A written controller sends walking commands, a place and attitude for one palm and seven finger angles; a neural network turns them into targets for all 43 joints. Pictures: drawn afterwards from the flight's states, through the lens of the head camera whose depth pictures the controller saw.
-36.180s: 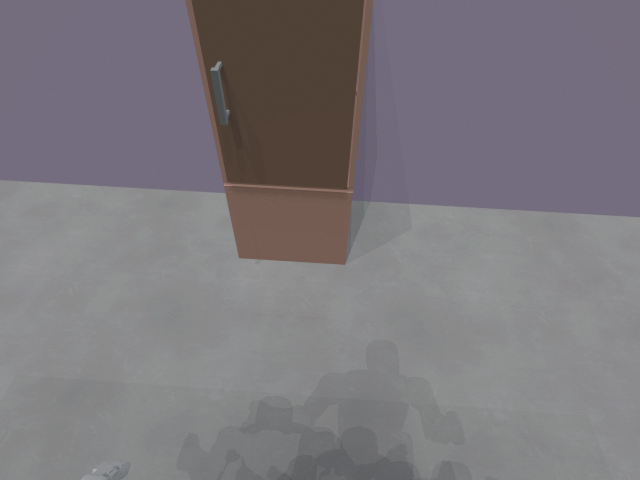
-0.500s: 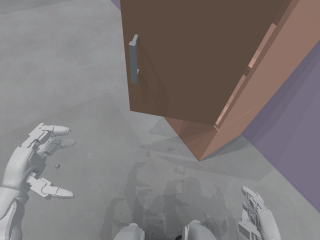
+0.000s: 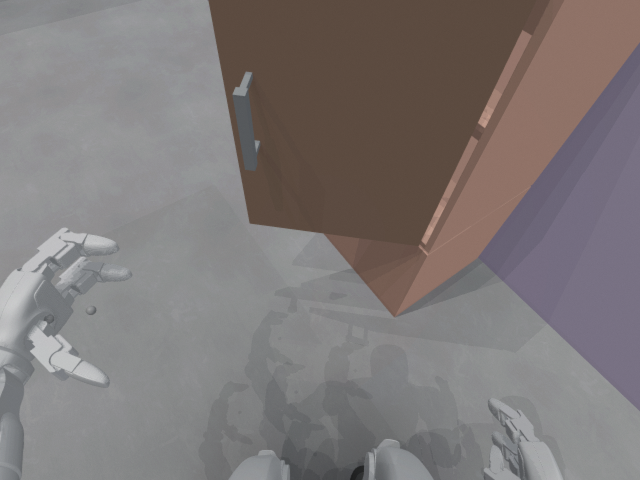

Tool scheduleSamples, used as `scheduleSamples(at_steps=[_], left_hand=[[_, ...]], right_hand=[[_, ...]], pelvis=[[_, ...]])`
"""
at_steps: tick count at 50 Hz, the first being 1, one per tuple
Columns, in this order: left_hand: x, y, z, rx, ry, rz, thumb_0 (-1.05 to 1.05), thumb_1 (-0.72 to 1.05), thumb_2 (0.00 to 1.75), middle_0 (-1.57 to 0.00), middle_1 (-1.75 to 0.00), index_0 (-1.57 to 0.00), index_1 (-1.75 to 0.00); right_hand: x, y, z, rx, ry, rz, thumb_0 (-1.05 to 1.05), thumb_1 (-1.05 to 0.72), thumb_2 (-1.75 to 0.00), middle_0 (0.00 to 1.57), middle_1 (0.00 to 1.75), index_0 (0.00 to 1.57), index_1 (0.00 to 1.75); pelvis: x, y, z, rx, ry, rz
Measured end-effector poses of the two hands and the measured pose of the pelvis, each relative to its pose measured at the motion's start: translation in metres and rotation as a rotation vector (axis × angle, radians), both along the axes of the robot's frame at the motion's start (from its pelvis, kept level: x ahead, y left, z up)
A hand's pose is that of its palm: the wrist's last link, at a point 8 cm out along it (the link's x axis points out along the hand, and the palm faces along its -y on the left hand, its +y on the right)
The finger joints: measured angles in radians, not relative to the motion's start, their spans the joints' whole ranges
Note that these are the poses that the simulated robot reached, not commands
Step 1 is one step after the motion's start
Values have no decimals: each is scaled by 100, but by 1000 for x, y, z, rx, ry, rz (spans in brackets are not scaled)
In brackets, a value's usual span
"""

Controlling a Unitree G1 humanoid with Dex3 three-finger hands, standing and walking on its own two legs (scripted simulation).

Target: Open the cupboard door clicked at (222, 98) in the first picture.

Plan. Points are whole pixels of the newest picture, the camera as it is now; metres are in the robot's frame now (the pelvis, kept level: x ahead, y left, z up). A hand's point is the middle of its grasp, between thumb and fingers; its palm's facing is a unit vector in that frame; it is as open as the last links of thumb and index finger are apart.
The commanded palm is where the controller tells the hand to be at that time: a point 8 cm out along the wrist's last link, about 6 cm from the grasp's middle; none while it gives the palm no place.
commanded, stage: raise the hand with hooked fingers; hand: left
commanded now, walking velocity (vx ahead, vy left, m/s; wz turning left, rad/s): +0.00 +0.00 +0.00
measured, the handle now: (249, 124) +0.62 +0.15 +0.04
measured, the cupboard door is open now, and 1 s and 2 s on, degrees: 47 47 47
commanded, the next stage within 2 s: move the hooked fingers beside the handle in 0.36 s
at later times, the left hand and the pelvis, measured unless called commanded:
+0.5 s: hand (91, 317) +0.28 +0.27 +0.05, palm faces -0.06 -1.00 -0.05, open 14.0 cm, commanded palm +0.27 +0.31 +0.06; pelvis -0.01 -0.01 +0.00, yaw +0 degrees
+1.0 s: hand (138, 242) +0.38 +0.25 +0.05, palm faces -0.08 -1.00 -0.03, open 14.0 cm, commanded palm +0.37 +0.30 +0.05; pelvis +0.00 +0.00 -0.01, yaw -1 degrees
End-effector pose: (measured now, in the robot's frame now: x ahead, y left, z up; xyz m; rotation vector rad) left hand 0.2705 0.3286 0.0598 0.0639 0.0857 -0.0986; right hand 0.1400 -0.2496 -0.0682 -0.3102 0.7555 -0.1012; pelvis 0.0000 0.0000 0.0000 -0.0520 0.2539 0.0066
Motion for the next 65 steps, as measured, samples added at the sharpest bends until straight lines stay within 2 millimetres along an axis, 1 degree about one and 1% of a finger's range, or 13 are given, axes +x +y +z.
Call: scheduleSamples(at_steps=[3, 8, 12, 16, 23, 27, 30, 33, 40, 50, 53, 58, 65], left_hand=[[-2, -6, 0, -2, -18, -6, -1, -50, 30, -30, -120, -30, -120], [-5, -4, -4, -19, -41, 43, -1, -50, 30, -30, -120, -30, -120], [-8, -7, -6, -11, -21, 37, -1, -50, 30, -30, -120, -30, -120], [-11, -12, -4, 7, -18, 10, -1, -50, 30, -30, -120, -30, -120], [-11, -4, -1, -9, -38, 46, -1, -50, 30, -30, -120, -30, -120], [-7, -5, -4, -10, -22, 33, -1, -50, 30, -30, -120, -30, -120], [5, -8, -7, -21, -25, 19, -1, -50, 30, -30, -120, -30, -120], [23, -11, -10, -32, -38, 12, -1, -50, 30, -30, -120, -30, -120], [61, -27, -2, -26, -50, -40, -1, -50, 30, -30, -120, -30, -120], [93, -21, -9, -30, -23, 22, -1, -50, 30, -30, -120, -30, -120], [103, -24, -8, -30, -39, 8, -1, -50, 30, -30, -120, -30, -120], [126, -30, -10, -49, -37, -9, -1, -50, 30, -30, -120, -30, -120], [153, -39, -7, -45, -39, -11, -1, -50, 30, -30, -120, -30, -120]], right_hand=[[-4, -4, 2, -4, -2, -5, 2, -91, -90, 20, 30, 20, 30], [-7, -7, 2, -10, 0, -6, 2, -91, -90, 20, 30, 20, 30], [-6, -7, 2, -7, -5, -4, 2, -91, -90, 20, 30, 20, 30], [-3, -5, 2, 1, -19, -1, 2, -91, -90, 20, 30, 20, 30], [2, -1, 1, 9, -31, 11, 2, -91, -90, 20, 30, 20, 30], [4, 0, -1, 6, -30, 18, 2, -91, -90, 20, 30, 20, 30], [4, 0, -5, -6, -17, 22, 1, -91, -90, 20, 30, 20, 30], [2, -1, -9, -20, 2, 17, 1, -91, -90, 20, 30, 20, 30], [-14, -4, -12, -13, 51, -34, 1, -91, -90, 20, 30, 20, 30], [-47, -11, -20, -20, 185, -84, 1, -91, -90, 20, 30, 20, 30], [-55, -14, -23, -30, 228, -98, 1, -91, -90, 20, 30, 20, 30], [-66, -17, -26, -44, 279, -124, 1, -91, -90, 20, 30, 20, 30], [-80, -18, -28, -41, 331, -161, 1, -91, -90, 20, 30, 20, 30]], pelvis=[[-1, -2, 0, 4, -2, -5], [-4, -6, -1, 7, -7, -4], [-5, -7, -1, 6, -10, 1], [-5, -7, 0, 6, -13, 1], [-6, -8, -1, 6, -15, 3], [-6, -7, -2, 4, -10, 8], [-7, -6, -4, 2, -3, 12], [-8, -6, -7, 1, 7, 14], [-5, -3, -6, 5, 30, 0], [-1, -3, -6, 9, 61, -12], [0, -2, -6, 7, 70, -12], [0, -2, -8, 3, 84, -11], [1, 0, -9, 4, 104, -22]])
